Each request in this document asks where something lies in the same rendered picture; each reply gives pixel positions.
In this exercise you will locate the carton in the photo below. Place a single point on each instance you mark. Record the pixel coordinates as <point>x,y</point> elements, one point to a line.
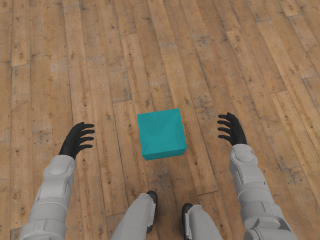
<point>161,134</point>

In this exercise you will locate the left robot hand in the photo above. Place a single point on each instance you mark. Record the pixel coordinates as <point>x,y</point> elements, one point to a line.
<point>71,146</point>

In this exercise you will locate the left robot shin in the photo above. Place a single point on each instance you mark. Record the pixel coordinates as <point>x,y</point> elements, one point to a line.
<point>144,195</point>

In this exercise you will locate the left robot thigh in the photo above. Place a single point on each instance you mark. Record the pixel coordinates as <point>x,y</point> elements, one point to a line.
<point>134,223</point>

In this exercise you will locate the robot right upper arm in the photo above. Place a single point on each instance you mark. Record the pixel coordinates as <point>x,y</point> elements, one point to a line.
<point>259,233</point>

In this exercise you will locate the right robot hand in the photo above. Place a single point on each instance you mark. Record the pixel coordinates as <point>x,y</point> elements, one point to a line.
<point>236,132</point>

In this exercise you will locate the right robot forearm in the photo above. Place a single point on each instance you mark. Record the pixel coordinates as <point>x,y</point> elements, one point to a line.
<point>258,208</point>

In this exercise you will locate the left robot forearm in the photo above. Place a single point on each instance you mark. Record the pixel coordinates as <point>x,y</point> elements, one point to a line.
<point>50,207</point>

